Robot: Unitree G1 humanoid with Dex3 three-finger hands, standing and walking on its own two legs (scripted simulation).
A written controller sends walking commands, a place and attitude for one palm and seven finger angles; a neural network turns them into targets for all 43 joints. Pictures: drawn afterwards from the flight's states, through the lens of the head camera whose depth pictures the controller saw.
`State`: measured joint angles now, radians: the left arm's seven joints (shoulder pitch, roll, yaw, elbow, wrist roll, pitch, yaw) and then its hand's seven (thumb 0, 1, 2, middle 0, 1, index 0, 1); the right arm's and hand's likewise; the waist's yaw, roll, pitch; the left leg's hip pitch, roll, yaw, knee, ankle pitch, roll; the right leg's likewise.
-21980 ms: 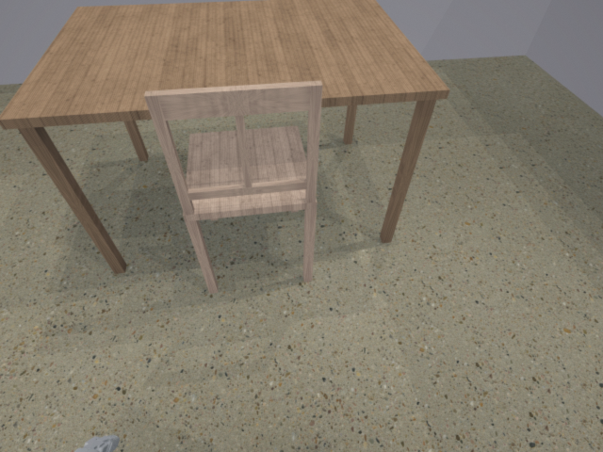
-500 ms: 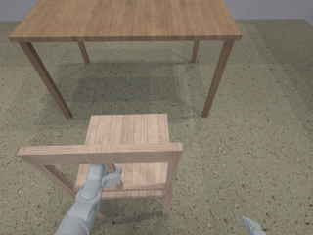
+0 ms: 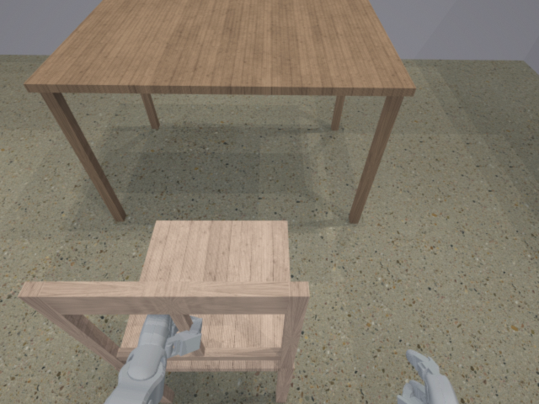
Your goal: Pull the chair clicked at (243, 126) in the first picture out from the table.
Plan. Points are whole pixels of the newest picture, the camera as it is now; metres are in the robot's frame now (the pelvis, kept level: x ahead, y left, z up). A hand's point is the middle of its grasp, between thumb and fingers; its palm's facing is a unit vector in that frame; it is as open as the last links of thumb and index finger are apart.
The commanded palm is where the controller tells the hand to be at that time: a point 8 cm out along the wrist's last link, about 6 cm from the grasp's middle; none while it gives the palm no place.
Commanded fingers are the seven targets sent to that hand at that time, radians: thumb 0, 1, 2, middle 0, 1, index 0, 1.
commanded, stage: stop walking, hand still on the chair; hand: left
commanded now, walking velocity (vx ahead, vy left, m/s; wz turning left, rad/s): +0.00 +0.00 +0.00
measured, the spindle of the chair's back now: (189, 333) +0.26 +0.16 -0.13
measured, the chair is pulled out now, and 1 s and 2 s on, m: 0.60 0.60 0.60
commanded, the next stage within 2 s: open the thumb and straighten the fingers in 0.08 s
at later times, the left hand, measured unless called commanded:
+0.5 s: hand (188, 323) +0.25 +0.15 -0.07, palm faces -0.01 -0.99 -0.17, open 10.1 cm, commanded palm +0.24 +0.20 -0.04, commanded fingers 0.00 -0.55 0.20 -0.32 -0.94 -0.32 -0.94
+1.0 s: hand (186, 331) +0.24 +0.15 -0.07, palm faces +0.02 -0.98 -0.17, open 17.3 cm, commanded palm +0.22 +0.20 -0.04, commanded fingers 0.00 -0.55 0.20 0.00 0.00 0.00 0.00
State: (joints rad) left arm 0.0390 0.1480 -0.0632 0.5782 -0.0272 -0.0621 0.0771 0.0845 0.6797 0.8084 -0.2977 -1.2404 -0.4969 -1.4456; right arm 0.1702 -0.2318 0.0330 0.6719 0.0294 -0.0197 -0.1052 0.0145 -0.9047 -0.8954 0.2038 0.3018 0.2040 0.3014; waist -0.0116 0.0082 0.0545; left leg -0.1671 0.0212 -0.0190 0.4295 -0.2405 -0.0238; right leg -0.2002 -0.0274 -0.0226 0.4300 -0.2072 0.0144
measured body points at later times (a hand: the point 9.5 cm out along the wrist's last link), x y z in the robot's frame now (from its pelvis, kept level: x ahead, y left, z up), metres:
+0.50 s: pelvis +0.01 +0.01 -0.03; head +0.04 +0.00 +0.42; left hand +0.25 +0.20 -0.06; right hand +0.15 -0.25 -0.12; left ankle -0.01 +0.14 -0.74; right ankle +0.01 -0.13 -0.74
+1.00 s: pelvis +0.03 +0.00 -0.04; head +0.06 -0.01 +0.40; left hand +0.24 +0.20 -0.05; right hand +0.20 -0.24 -0.13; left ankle -0.01 +0.14 -0.74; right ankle +0.01 -0.13 -0.74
